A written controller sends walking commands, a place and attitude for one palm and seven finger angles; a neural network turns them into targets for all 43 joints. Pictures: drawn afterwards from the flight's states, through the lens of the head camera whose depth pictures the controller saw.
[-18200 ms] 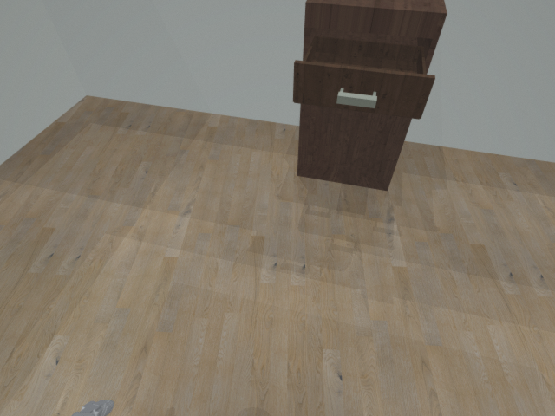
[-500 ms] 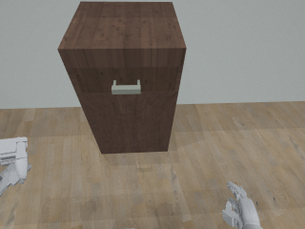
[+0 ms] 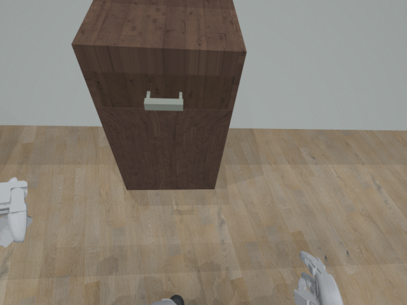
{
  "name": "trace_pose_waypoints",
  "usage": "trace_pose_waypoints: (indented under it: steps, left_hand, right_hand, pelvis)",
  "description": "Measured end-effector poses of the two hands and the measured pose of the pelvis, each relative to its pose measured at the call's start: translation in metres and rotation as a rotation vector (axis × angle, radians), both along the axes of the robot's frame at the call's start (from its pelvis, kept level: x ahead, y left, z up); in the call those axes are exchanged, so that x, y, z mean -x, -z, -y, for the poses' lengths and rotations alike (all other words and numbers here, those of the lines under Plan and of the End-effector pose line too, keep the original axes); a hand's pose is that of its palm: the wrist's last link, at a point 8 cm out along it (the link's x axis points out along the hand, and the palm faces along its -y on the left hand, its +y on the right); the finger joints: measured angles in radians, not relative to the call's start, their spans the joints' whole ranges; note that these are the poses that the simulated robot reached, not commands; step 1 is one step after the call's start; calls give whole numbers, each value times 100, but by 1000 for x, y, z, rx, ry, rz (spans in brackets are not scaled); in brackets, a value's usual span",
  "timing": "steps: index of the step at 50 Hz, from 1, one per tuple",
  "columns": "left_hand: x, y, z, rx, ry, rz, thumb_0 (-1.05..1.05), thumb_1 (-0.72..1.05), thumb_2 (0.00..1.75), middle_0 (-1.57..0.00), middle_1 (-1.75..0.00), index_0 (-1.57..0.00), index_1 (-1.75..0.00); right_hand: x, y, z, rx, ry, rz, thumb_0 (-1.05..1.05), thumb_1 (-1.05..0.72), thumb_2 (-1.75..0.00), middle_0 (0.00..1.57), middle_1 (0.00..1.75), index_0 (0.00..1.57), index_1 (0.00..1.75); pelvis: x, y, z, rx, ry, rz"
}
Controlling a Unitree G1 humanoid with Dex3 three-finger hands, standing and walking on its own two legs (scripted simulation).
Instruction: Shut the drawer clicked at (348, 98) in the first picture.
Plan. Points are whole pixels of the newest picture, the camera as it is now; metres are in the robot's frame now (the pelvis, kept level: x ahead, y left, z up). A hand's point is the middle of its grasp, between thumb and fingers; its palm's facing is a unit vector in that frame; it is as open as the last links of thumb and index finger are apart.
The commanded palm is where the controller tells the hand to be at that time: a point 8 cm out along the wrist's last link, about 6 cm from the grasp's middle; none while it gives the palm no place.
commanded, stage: step back with the hand held close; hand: left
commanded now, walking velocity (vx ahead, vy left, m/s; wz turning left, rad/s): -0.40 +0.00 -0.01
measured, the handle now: (164, 99) +0.70 +0.17 -0.08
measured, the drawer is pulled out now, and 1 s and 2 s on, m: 0.00 0.00 0.00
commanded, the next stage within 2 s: stop stepping back and stand still in 0.36 s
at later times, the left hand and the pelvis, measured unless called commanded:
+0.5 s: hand out of the picture +0.05 +0.18 +0.16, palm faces +0.23 -0.84 -0.49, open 3.2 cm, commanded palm -0.01 +0.23 +0.18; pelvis -0.15 -0.05 +0.00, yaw -2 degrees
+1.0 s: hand out of the picture -0.07 +0.18 +0.19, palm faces +0.42 -0.76 -0.50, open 3.2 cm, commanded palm -0.13 +0.22 +0.18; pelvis -0.25 -0.07 +0.00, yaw +2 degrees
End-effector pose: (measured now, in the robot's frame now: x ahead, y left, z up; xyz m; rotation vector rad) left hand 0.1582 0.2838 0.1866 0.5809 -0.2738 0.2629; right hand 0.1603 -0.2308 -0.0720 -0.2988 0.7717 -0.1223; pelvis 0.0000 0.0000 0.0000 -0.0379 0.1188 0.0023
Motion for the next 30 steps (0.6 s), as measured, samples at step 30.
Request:
trace_pose_waypoints:
  steps: [30]
  left_hand:
    - [195, -3, 74, -32, -10, -50, 1, 89, 90, -140, -160, -140, -160]
  right_hand:
    - [192, 2, 70, -56, 51, 80, 1, -91, -90, 20, 30, 20, 30]
  pelvis:
    - [186, 6, 66, -40, 4, 120]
